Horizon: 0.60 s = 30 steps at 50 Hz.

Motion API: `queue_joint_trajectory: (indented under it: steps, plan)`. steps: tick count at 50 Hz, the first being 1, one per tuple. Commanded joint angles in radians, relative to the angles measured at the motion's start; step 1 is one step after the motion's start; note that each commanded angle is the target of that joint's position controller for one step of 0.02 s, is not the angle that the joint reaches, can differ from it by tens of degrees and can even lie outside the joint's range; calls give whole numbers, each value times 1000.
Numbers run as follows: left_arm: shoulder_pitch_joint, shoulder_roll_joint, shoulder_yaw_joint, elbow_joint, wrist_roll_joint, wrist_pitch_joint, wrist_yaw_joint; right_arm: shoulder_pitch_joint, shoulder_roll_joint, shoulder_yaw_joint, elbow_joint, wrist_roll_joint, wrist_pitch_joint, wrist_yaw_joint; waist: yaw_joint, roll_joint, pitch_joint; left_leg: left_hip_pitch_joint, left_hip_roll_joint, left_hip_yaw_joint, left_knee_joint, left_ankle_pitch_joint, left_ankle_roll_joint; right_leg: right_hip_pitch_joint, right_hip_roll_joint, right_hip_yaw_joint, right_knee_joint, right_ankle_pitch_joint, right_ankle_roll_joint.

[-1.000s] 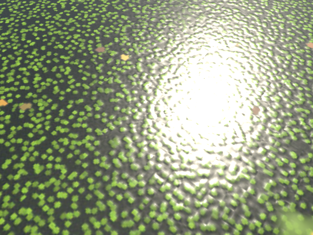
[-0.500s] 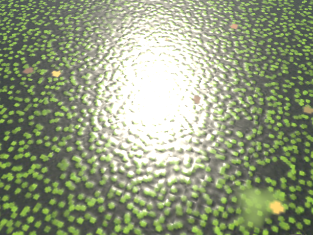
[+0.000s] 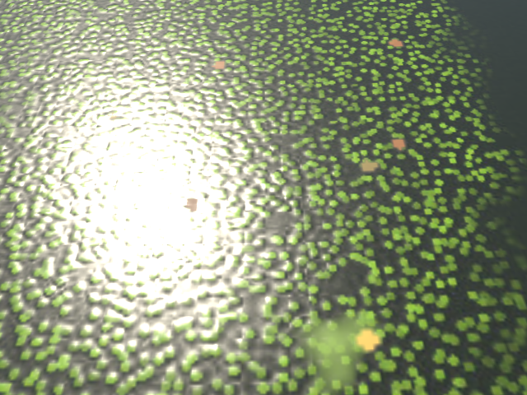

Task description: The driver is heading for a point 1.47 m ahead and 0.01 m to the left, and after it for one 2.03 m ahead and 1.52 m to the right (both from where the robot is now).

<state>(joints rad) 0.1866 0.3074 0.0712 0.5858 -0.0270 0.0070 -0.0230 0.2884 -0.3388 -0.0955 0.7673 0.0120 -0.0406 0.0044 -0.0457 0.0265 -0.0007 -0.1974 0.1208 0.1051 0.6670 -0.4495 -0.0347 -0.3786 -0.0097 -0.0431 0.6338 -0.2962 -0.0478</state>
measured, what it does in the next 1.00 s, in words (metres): walks ahead: left foot, then right foot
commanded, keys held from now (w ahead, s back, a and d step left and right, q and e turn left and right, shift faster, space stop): w+e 0.20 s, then w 0.80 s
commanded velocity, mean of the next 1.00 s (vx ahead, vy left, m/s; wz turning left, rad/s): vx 0.48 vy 0.00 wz -0.26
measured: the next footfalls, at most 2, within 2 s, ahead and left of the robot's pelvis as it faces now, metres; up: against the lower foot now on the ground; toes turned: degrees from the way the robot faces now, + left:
left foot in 0.44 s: +0.43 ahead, +0.04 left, +0.00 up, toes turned -13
right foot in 0.96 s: +0.66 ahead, -0.27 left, +0.00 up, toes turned -14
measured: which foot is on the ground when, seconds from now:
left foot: up 0.00-0.42, down 0.44-0.98, up 1.00-1.00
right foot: down 0.00-0.46, up 0.48-0.94, down 0.96-1.00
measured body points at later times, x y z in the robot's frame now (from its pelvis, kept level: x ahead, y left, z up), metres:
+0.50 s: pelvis +0.27 -0.02 -0.01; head +0.31 -0.04 +0.44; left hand +0.33 +0.26 -0.13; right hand +0.46 -0.30 -0.08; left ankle +0.40 +0.05 -0.72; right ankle +0.04 -0.10 -0.67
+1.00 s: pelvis +0.54 -0.13 +0.00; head +0.58 -0.15 +0.45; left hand +0.83 +0.04 -0.07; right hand +0.48 -0.41 -0.13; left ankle +0.41 +0.04 -0.69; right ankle +0.62 -0.25 -0.73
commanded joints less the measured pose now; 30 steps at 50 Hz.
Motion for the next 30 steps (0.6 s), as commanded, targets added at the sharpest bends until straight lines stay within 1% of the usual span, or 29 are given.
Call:
queue_joint_trajectory:
  steps: [1,2,3,4,5,6,7,8,9,10,12,13,14,16,18,19,20,21,22,23,24,25,26,27,28,29,30]
  plan:
    - [319,245,71,-12,5,-47,2,-197,-85,4,-184,5,-68,4,187,-265,-107,-775,-111,-173,613,-113,27,615,-353,832,-442,-333,-328]
    - [275,185,47,-11,15,-63,0,-198,-120,-5,-182,26,-83,13,151,-231,-32,-787,-72,-187,597,-14,58,551,-337,744,-439,-276,-300]
    - [226,146,34,-17,16,-70,0,-176,-119,-5,-159,10,-89,14,116,-157,5,-735,-38,-183,543,74,64,479,-292,632,-419,-166,-263]
    - [176,130,27,-20,15,-66,3,-175,-116,-6,-146,-18,-91,13,90,-115,29,-683,-20,-182,460,141,57,416,-250,541,-412,-28,-233]
    - [147,123,20,-25,20,-63,10,-173,-112,-8,-139,-29,-88,16,67,-122,30,-617,-15,-179,405,192,48,365,-214,473,-420,89,-213]
    - [140,127,20,-20,22,-63,19,-174,-98,-5,-134,-31,-83,19,58,-128,21,-580,-30,-161,369,236,32,343,-194,432,-425,199,-207]
    - [144,134,22,-11,20,-64,27,-180,-83,-1,-128,-32,-77,21,55,-113,14,-564,-46,-148,331,276,16,334,-179,393,-423,296,-204]
    - [160,139,24,4,14,-64,35,-202,-69,5,-131,-30,-72,20,57,-100,13,-554,-60,-141,276,322,1,327,-166,359,-421,352,-197]
    - [175,142,25,18,10,-65,41,-237,-53,12,-140,-28,-70,20,64,-89,21,-543,-75,-138,201,370,-8,312,-149,333,-417,380,-187]
    - [189,144,26,32,6,-65,45,-276,-36,20,-150,-26,-70,21,75,-92,30,-516,-91,-134,118,424,-12,291,-130,309,-412,389,-173]
    - [214,137,25,59,6,-64,50,-343,-9,35,-161,-18,-72,33,100,-119,39,-442,-118,-117,-26,533,-11,253,-106,269,-416,366,-147]
    - [236,134,24,76,6,-65,50,-378,-3,39,-168,-13,-75,40,117,-123,44,-409,-125,-111,-69,570,-7,242,-110,269,-423,343,-140]
    - [257,133,23,93,5,-66,49,-405,-3,40,-176,-9,-77,45,129,-122,54,-387,-128,-113,-99,594,0,241,-121,280,-426,324,-139]
    - [280,130,23,121,0,-66,48,-439,-15,38,-190,-4,-81,53,138,-122,74,-384,-128,-123,-153,595,22,286,-150,305,-412,327,-137]
    - [285,131,25,144,1,-61,52,-433,-33,32,-192,-3,-86,57,126,-135,78,-382,-124,-131,-184,545,52,359,-182,323,-379,387,-127]
    - [282,136,27,151,4,-56,53,-412,-43,28,-188,-3,-88,56,115,-146,71,-364,-128,-124,-189,501,67,396,-191,325,-350,466,-120]
    - [273,143,30,152,6,-52,53,-372,-60,20,-180,-6,-89,52,94,-158,42,-308,-148,-102,-189,445,86,424,-185,317,-291,631,-110]
    - [266,144,29,152,8,-47,53,-288,-84,6,-162,-9,-89,44,50,-166,-24,-183,-178,-66,-196,420,115,432,-162,297,-184,833,-96]
    - [240,136,22,140,16,-43,51,-141,-113,-7,-133,-13,-87,36,-27,-161,-133,46,-142,-86,-175,466,158,359,-122,266,-6,895,-69]
    - [264,84,1,118,41,-45,49,41,-172,-19,-114,-30,-83,28,-75,-36,-304,401,51,-311,-106,510,247,128,-47,257,296,584,-39]
    - [423,-6,-24,140,12,-54,38,121,-182,-25,-62,-19,-77,40,-11,278,-458,693,273,-807,-236,229,401,-202,120,230,645,-264,26]
    - [342,100,-6,147,-8,-65,36,105,-92,-3,-67,8,-75,38,-50,164,-352,614,242,-855,-338,50,355,-303,73,280,724,-267,22]
    - [204,141,6,111,-21,-71,34,23,-64,6,-73,8,-71,29,-53,81,-174,451,211,-691,-366,69,315,-347,28,239,713,-175,20]
    - [129,129,1,91,-9,-79,37,-32,-59,12,-77,-3,-67,24,-25,-6,-81,295,175,-591,-394,180,294,-322,-17,198,667,-101,20]
    - [95,116,4,81,9,-85,35,-59,-47,17,-76,-14,-66,24,2,-28,-25,190,141,-522,-420,283,289,-299,-50,175,610,-55,22]
    - [114,99,3,82,11,-84,32,-68,-39,21,-75,-27,-69,22,34,6,-24,131,118,-480,-444,345,288,-249,-76,174,579,-28,23]
    - [135,77,-1,89,10,-81,31,-71,-29,23,-71,-24,-73,23,49,26,-27,105,101,-445,-467,373,292,-227,-87,165,544,-20,28]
